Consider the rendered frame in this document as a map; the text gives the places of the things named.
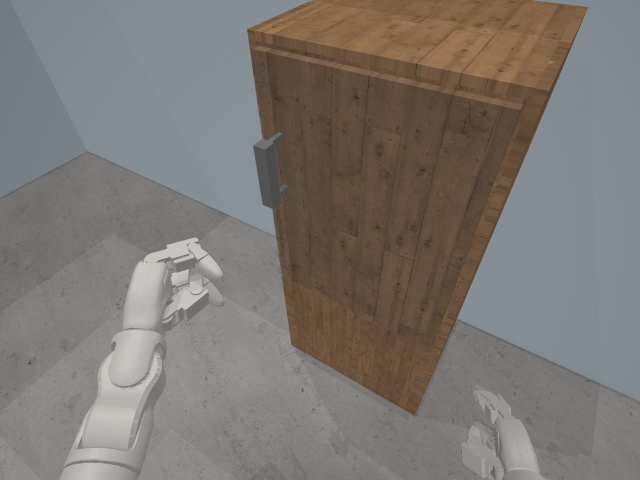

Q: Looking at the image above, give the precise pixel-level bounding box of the right robot hand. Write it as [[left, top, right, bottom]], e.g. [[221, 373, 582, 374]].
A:
[[462, 385, 540, 480]]

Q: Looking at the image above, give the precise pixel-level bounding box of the left robot hand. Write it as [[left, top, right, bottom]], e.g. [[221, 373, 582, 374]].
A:
[[122, 237, 224, 338]]

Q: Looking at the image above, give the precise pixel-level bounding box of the left robot forearm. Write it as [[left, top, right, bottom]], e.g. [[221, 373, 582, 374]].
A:
[[59, 329, 167, 480]]

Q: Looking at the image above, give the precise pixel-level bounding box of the handle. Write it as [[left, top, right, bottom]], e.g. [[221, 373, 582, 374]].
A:
[[253, 132, 288, 209]]

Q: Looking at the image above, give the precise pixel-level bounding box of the cupboard door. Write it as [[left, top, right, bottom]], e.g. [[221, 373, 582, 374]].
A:
[[252, 46, 523, 350]]

